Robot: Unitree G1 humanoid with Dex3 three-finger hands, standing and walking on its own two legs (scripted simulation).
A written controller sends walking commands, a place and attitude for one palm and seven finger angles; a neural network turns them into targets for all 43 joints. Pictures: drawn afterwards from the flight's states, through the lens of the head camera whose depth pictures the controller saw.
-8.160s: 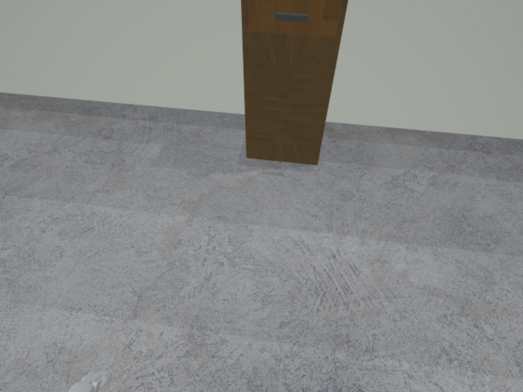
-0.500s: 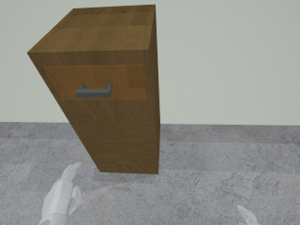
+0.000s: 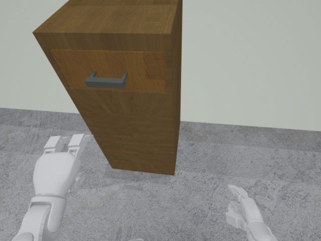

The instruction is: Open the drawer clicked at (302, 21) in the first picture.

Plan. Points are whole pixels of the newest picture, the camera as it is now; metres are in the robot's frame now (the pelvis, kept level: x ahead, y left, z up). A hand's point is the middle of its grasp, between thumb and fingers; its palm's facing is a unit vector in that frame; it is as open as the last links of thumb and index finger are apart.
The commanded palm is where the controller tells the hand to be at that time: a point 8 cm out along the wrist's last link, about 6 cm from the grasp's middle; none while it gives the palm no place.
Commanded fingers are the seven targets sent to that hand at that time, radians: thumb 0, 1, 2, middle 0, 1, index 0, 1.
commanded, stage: raise the hand with hooked fingers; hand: left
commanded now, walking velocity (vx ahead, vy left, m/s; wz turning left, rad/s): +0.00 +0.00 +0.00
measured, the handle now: (107, 78) +0.57 +0.26 +0.07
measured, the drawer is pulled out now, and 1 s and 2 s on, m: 0.00 0.00 0.00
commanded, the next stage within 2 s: move the hooked fingers above the handle in 1.18 s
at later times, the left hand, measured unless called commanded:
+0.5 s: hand (58, 134) +0.30 +0.27 +0.13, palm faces +0.13 -0.08 -0.99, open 13.2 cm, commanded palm +0.26 +0.27 +0.19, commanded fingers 0.00 -0.50 0.30 -0.30 -1.20 -0.30 -1.20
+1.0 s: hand (56, 116) +0.31 +0.26 +0.18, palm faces +0.01 -0.07 -1.00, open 13.9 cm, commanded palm +0.28 +0.26 +0.24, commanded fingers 0.00 -0.50 0.30 -0.30 -1.20 -0.30 -1.20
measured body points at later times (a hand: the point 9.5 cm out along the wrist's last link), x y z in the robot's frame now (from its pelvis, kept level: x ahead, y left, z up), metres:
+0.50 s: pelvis +0.01 +0.04 +0.03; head +0.02 +0.00 +0.48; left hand +0.28 +0.27 +0.19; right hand +0.23 -0.18 -0.07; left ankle +0.00 +0.15 -0.70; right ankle +0.00 -0.10 -0.70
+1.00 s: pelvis +0.00 +0.02 +0.04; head +0.01 -0.02 +0.49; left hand +0.31 +0.26 +0.23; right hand +0.19 -0.20 -0.07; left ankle +0.00 +0.15 -0.70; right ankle +0.00 -0.10 -0.70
